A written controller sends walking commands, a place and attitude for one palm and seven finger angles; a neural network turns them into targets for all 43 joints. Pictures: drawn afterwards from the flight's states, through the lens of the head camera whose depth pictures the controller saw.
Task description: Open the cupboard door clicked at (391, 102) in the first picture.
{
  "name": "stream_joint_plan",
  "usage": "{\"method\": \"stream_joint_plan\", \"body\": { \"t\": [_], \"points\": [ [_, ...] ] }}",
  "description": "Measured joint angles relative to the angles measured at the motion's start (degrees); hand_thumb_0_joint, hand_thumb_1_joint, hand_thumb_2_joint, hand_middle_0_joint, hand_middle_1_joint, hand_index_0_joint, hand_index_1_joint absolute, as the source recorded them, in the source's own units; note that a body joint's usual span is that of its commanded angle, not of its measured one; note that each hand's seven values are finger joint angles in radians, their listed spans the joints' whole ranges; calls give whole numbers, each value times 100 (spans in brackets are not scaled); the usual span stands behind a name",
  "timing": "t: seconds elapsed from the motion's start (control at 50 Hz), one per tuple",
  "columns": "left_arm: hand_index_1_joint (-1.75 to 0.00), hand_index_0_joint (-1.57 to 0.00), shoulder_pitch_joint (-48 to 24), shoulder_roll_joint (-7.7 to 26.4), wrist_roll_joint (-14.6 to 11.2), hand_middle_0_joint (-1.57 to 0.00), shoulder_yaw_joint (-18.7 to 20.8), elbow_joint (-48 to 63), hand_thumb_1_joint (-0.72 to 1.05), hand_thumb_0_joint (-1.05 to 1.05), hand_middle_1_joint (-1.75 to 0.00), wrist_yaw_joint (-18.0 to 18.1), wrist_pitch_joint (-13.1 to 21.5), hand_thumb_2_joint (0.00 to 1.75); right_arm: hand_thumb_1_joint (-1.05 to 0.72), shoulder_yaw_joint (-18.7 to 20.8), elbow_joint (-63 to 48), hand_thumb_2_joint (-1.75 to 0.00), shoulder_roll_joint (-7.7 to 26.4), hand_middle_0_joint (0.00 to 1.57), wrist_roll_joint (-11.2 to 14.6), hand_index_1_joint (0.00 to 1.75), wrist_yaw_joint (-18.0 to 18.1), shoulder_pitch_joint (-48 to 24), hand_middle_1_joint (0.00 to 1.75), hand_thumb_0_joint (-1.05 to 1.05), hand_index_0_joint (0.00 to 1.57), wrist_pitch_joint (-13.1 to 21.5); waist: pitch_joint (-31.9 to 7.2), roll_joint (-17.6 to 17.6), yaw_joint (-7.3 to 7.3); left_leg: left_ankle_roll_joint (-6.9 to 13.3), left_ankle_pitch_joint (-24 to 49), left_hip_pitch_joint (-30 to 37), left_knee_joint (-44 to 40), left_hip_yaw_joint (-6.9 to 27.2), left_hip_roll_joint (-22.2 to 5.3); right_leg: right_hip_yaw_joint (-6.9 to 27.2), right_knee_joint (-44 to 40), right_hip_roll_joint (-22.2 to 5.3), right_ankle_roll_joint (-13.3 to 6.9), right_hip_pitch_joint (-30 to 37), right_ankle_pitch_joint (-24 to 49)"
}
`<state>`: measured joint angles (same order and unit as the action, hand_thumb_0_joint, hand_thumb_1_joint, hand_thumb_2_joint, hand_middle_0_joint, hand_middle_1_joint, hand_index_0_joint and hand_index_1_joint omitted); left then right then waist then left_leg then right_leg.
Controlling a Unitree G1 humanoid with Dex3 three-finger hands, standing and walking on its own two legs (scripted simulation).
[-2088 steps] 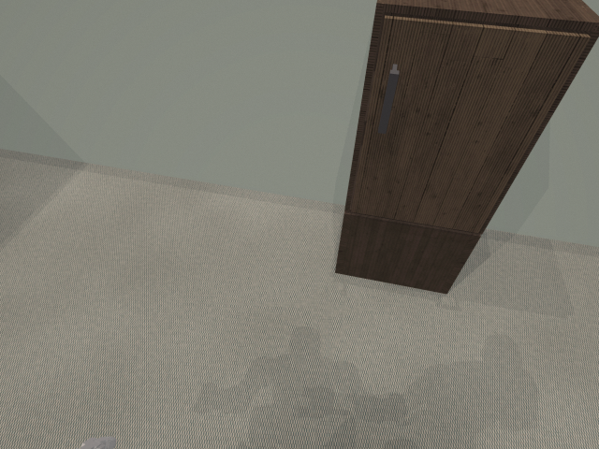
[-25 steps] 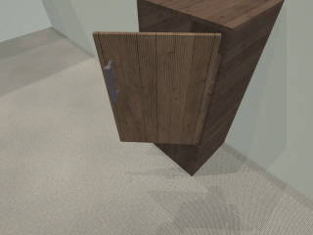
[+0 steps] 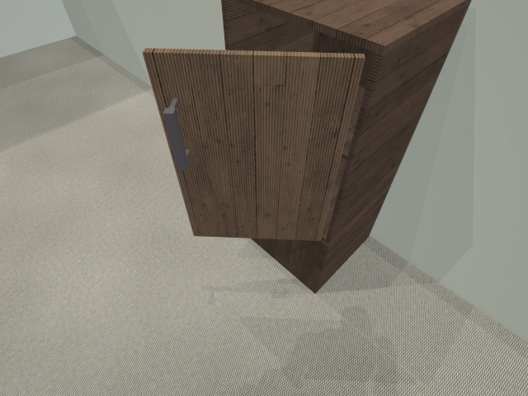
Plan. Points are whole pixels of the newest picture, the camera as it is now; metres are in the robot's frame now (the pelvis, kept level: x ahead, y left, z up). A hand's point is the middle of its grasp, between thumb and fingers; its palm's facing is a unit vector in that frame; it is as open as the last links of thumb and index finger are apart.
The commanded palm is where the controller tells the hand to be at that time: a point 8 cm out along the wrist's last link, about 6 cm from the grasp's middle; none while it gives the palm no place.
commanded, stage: shuffle to correct the standing spot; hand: left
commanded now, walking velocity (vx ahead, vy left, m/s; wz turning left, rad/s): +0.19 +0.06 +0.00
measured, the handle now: (179, 135) +0.61 +0.22 +0.04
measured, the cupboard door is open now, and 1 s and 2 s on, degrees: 42 42 42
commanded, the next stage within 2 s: come to a stop and stand still in 0.16 s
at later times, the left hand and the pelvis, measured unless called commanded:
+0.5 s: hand out of the picture +0.10 +0.18 -0.18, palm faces +0.03 -0.97 -0.23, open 7.3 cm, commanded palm none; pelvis +0.07 +0.00 -0.01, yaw +0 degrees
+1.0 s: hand out of the picture +0.10 +0.18 -0.17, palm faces -0.01 -0.97 -0.23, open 7.3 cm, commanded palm none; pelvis +0.05 +0.00 +0.00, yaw -2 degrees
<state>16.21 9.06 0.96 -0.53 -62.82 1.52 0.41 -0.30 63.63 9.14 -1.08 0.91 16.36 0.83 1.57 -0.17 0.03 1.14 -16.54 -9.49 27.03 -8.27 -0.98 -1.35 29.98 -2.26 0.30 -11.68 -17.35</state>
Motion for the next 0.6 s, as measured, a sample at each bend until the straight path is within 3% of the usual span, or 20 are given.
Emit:
{"method": "stream_joint_plan", "body": {
  "t": [0.22,0.32,0.34,0.38,0.48,0.52,0.56,0.6],
  "points": [
    [-30,-20,385,-71,15,-20,152,-36,91,0,-30,-76,16,90,-91,46,-24,-90,-53,20,-10,30,-11,265,30,0,20,60,28,-116,-39,17,-627,-81,618,17,-8,1,527,-33,7,-38,-572],
    [-30,-20,260,-88,16,-20,188,-78,91,0,-30,-65,-60,90,-91,50,-79,-90,-96,20,-54,30,71,310,30,0,20,197,152,-64,-11,65,-808,159,588,-149,-19,-248,1595,-38,-261,-506,-1239],
    [-30,-20,184,-94,14,-20,198,-53,91,0,-30,-64,-57,90,-91,41,-79,-90,-108,20,-59,30,80,325,30,0,20,189,190,-24,14,46,-819,207,562,-149,-30,-346,1516,-23,-280,-548,-1190],
    [-30,-20,49,-76,13,-20,211,70,91,0,-30,-57,32,90,-91,13,-51,-90,-154,20,-30,30,98,373,30,0,20,151,253,-9,34,1,-883,212,677,-125,-15,-426,896,-8,-303,-454,-253],
    [-30,-20,-203,-31,23,-20,187,205,93,1,-30,70,216,90,-91,79,84,-90,-204,20,100,30,106,166,30,0,20,-100,266,93,14,-80,-1453,-429,1845,307,-19,-578,706,28,-293,-246,-535],
    [-30,-20,-264,3,39,-20,181,270,93,1,-30,102,169,90,-91,116,16,-90,-219,20,119,30,103,-31,30,0,20,-133,290,10,-9,-112,-1301,-572,1624,372,3,-541,573,6,-273,-200,-466],
    [-30,-20,-284,31,9,-20,185,311,93,1,-30,122,85,90,-93,142,-54,-90,-174,21,77,30,144,-185,30,1,20,-126,305,-54,-7,-144,-330,-473,777,360,-17,-485,586,-5,-217,-188,-460],
    [-30,-20,-304,63,-27,-20,208,326,93,0,-30,119,-33,90,-94,182,-108,-90,-116,21,46,30,138,-282,30,2,20,-87,297,-141,-36,-105,-102,-364,594,260,4,-385,685,-37,-145,-197,-530]
  ]
}}
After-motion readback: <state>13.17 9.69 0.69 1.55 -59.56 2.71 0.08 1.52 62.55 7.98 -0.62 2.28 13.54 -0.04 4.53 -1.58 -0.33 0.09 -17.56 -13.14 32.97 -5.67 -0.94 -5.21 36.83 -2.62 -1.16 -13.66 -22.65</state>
